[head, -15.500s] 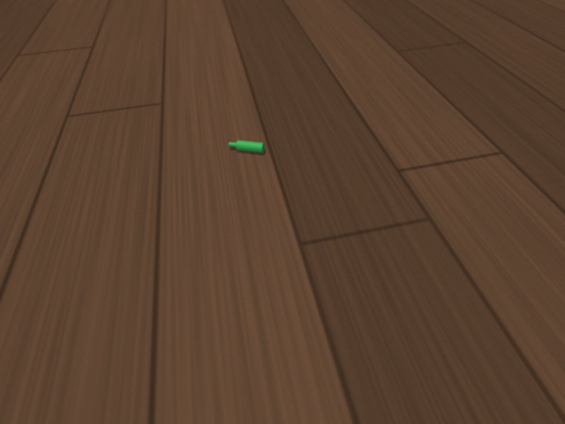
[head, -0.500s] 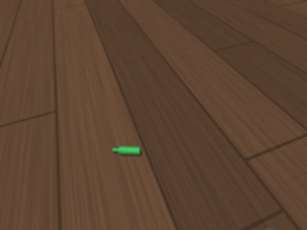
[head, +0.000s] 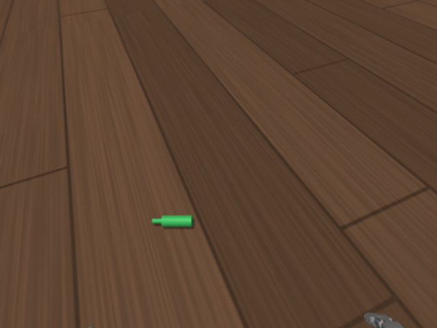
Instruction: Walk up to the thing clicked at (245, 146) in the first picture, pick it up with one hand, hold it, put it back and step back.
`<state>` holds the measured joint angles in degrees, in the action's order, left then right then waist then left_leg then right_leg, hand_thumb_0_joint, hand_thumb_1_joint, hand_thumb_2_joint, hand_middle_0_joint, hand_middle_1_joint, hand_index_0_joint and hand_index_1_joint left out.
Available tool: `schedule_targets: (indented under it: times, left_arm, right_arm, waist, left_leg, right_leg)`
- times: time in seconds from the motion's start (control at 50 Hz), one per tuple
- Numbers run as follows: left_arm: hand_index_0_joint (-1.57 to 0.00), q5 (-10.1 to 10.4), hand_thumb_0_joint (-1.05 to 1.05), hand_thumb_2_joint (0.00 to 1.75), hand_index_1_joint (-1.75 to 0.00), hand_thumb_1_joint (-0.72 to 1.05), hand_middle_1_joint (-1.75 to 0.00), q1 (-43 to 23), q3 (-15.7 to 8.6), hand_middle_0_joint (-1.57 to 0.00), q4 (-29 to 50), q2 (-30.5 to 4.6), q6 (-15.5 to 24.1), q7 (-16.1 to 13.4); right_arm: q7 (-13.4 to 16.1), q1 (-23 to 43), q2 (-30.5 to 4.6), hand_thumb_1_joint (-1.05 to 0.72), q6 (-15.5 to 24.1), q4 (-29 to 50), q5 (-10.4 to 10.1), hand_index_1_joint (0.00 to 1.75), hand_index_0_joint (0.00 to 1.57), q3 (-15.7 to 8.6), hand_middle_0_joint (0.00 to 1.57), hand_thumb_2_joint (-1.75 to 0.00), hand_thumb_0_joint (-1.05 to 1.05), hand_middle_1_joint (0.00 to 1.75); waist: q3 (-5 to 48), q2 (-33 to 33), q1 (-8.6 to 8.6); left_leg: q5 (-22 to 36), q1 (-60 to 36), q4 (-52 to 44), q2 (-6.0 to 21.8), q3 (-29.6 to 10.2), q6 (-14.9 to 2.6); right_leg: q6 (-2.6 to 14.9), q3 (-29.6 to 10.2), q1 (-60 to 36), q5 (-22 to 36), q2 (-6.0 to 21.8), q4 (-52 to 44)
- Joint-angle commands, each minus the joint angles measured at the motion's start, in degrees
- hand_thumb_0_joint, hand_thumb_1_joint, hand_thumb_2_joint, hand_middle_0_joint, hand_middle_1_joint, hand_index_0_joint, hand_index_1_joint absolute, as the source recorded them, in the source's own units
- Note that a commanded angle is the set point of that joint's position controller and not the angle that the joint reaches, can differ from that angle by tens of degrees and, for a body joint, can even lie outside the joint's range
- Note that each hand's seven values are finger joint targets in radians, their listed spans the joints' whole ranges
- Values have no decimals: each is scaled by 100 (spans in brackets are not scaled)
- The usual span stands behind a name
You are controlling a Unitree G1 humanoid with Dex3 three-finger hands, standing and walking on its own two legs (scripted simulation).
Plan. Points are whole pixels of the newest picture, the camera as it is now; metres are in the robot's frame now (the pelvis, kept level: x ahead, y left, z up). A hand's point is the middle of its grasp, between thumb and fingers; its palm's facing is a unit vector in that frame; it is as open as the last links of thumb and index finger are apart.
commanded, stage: walk up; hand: left
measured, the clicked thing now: (172, 220) +0.73 +0.28 -0.75
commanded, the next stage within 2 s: stand in 0.04 s
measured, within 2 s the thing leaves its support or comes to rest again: neither
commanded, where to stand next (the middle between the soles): +0.35 +0.00 m, yaw +1 degrees
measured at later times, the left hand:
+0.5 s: hand out of the picture +0.07 +0.25 -0.15, palm faces -0.03 -0.94 -0.35, open 7.4 cm
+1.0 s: hand out of the picture +0.04 +0.25 -0.15, palm faces -0.04 -0.94 -0.35, open 7.4 cm
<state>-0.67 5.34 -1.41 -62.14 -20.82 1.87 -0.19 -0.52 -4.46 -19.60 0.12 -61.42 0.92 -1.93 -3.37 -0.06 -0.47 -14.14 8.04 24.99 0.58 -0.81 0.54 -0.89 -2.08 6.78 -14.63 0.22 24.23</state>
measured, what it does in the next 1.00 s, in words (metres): stands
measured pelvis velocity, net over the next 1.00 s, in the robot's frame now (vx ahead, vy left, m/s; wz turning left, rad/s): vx -0.02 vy -0.01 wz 0.00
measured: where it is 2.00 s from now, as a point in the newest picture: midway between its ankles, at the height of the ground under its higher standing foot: outside the picture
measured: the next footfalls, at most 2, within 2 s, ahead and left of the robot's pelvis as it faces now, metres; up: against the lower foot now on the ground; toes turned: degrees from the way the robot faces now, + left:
right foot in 1.80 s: +0.34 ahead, -0.14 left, +0.00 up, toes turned -2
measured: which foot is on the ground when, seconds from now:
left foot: down 0.00-1.00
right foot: down 0.00-1.00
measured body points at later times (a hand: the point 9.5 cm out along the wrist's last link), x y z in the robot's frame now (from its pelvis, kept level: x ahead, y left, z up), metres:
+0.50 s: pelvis -0.02 -0.01 +0.01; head -0.01 -0.01 +0.46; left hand +0.07 +0.30 -0.12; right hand +0.07 -0.30 -0.13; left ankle +0.00 +0.13 -0.74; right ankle -0.01 -0.13 -0.74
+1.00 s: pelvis -0.02 -0.01 +0.01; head -0.02 -0.01 +0.46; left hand +0.04 +0.30 -0.13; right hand +0.04 -0.31 -0.13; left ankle +0.00 +0.13 -0.74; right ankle -0.01 -0.13 -0.74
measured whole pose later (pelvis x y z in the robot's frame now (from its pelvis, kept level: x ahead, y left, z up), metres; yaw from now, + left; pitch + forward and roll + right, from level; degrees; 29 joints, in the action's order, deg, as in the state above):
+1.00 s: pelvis -0.02 -0.01 +0.01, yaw +0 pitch -3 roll +0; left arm -0.8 7.7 0.5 -64.7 -20.6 0.9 0.5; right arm -0.7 -7.2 -20.2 0.2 -65.4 0.4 -0.1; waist -2.8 -0.2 0.1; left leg -8.7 7.0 18.7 1.3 -0.8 1.5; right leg -0.3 -2.1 6.5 -9.7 -0.4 19.2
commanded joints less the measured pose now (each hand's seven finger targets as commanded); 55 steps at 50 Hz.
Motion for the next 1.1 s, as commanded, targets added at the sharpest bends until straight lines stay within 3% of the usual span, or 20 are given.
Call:
schedule_targets:
  times: [0.0, 0.02, 0.1, 0.3, 0.36, 0.42, 0.48, 0.54, 0.62, 0.74, 0.8, 0.94, 0.96, 1.0, 1.02, 1.04, 1.06, 1.08]
  left_arm:
    - [-20, 32, 0, 90, -30, 90, -30, -292, -278, -20, 348, -1239, 100, -85]
    - [-20, 53, 0, 90, -30, 90, -30, -279, -173, -20, 253, -1096, 54, -70]
    - [-20, 52, 0, 90, -30, 90, -30, -316, -163, -20, 211, -1138, 22, -71]
    - [-20, 23, 0, 90, -30, 90, -30, -308, -113, -20, 96, -1157, 9, -40]
    - [-20, 14, 0, 90, -30, 90, -30, -317, -100, -20, 63, -1173, -1, -34]
    - [-20, 20, 0, 90, -30, 90, -30, -279, -98, -20, 75, -1172, 18, -32]
    - [-20, 24, 0, 90, -30, 90, -30, -310, -98, -20, 61, -1194, 5, -29]
    - [-20, 22, 0, 90, -30, 90, -30, -209, -93, -20, 50, -1221, 8, -22]
    - [-20, 16, 0, 90, -30, 90, -30, -180, -87, -20, 77, -1217, 32, -18]
    - [-20, 12, 0, 90, -30, 90, -30, -148, -79, -20, 84, -1245, 6, -21]
    - [-20, 27, 0, 90, -30, 90, -30, -78, -70, -20, 88, -1229, 14, -10]
    - [-20, 25, 0, 90, -30, 90, -30, -92, -67, -20, 148, -1264, 17, -13]
    - [-20, 28, 0, 90, -30, 90, -30, -62, -57, -20, 137, -1241, 16, -14]
    - [-20, 20, 0, 90, -30, 90, -30, -44, -48, -20, 153, -1226, 15, -13]
    - [-20, -48, 0, 90, -30, 90, -30, 316, -363, -20, 375, -1568, 47, 113]
    - [-20, -101, 0, 90, -30, 90, -30, 451, -400, -20, 323, -1556, 31, 160]
    - [-20, -120, 0, 90, -30, 90, -30, 357, -433, -20, 428, -1506, 32, 191]
    - [-20, -115, 0, 90, -30, 90, -30, 345, -436, -20, 531, -1390, 40, 205]
  right_arm:
    - [68, 258, -1163, -90, 133, 318, 22, 30, 20, -267, 20, -90, 0, 30]
    - [75, 364, -1199, -90, 164, 315, -52, 30, 20, -198, 20, -90, 0, 30]
    - [105, 295, -1269, -90, 190, 218, -62, 30, 20, -176, 20, -90, 0, 30]
    - [101, 328, -1287, -90, 173, 77, -58, 30, 20, -116, 20, -90, 0, 30]
    - [83, 327, -1222, -90, 161, 42, -52, 30, 20, -92, 20, -90, 0, 30]
    - [65, 314, -1265, -90, 169, 26, -50, 30, 20, -95, 20, -90, 0, 30]
    - [66, 220, -1257, -90, 154, -29, -36, 30, 20, -92, 20, -90, 0, 30]
    - [51, 232, -1246, -90, 149, -15, -34, 30, 20, -108, 20, -90, 0, 30]
    - [49, 166, -1281, -90, 160, -21, -31, 30, 20, -106, 20, -90, 0, 30]
    - [47, 64, -1270, -90, 135, -58, -33, 30, 20, -96, 20, -90, 0, 30]
    - [38, 36, -1287, -90, 147, -70, -37, 30, 20, -86, 20, -90, 0, 30]
    - [47, -49, -1276, -90, 150, -61, -27, 30, 20, -55, 20, -90, 0, 30]
    - [46, -46, -1281, -90, 150, -79, -38, 30, 20, -52, 20, -90, 0, 30]
    - [52, -39, -1322, -90, 156, -65, -28, 30, 20, -60, 20, -90, 0, 30]
    - [-52, -468, -1679, -90, 207, 197, 57, 30, 20, -319, 20, -90, 0, 30]
    - [-94, -492, -1743, -90, 206, 218, 116, 30, 20, -376, 20, -90, 0, 30]
    - [-109, -393, -1674, -90, 199, 333, 129, 30, 20, -390, 20, -90, 0, 30]
    - [-121, -376, -1556, -90, 208, 445, 124, 30, 20, -388, 20, -90, 0, 30]
  waist:
    - [505, -61, 25]
    - [462, -121, 21]
    - [693, -97, 54]
    - [603, -65, 60]
    - [334, 42, 65]
    - [482, -20, 61]
    - [257, -6, 77]
    - [296, 55, 59]
    - [411, -1, 76]
    - [236, 40, 89]
    - [234, 18, 74]
    - [309, -4, 102]
    - [252, -13, 81]
    - [417, -50, 81]
    - [845, -52, 79]
    - [374, -192, 25]
    - [-70, -204, 22]
    - [-404, -170, -3]
  left_leg:
    - [1350, -7, -422, 536, -345, -250]
    - [1818, -250, -609, 648, -518, -214]
    - [2337, -507, -600, 697, -466, -175]
    - [1521, -535, -838, 662, -391, -134]
    - [948, -432, -975, 633, -436, -103]
    - [1068, -448, -943, 664, -446, -138]
    - [536, -198, -1060, 624, -478, -106]
    - [563, -325, -1019, 632, -482, -126]
    - [756, -292, -970, 634, -477, -149]
    - [422, -208, -1007, 618, -498, -126]
    - [387, -201, -986, 624, -507, -143]
    - [595, -213, -953, 628, -464, -132]
    - [532, -179, -976, 629, -492, -129]
    - [717, -263, -928, 658, -466, -146]
    - [-1960, -260, -595, 403, -486, -505]
    - [-2895, 144, -622, 470, -726, -566]
    - [-2964, 499, -656, 565, -901, -637]
    - [-2595, 674, -599, 648, -1008, -669]
  right_leg:
    - [267, -409, -241, 1628, 563, -287]
    - [220, -425, -93, 1816, 624, -382]
    - [181, -375, -331, 2102, 630, -450]
    - [174, -448, -199, 1565, 660, -790]
    - [176, -464, 75, 953, 629, -910]
    - [173, -454, -57, 1121, 645, -881]
    - [177, -490, 62, 596, 618, -982]
    - [199, -522, 190, 512, 634, -1000]
    - [193, -522, 39, 875, 662, -944]
    - [219, -542, 258, 316, 616, -1002]
    - [210, -554, 263, 323, 617, -1008]
    - [213, -575, 227, 658, 638, -950]
    - [213, -560, 253, 472, 621, -942]
    - [220, -559, 158, 768, 645, -895]
    - [455, -463, 71, -1785, 264, -528]
    - [526, -627, 556, -2670, 289, -369]
    - [581, -758, 946, -2745, 342, -220]
    - [624, -809, 1096, -2393, 354, -119]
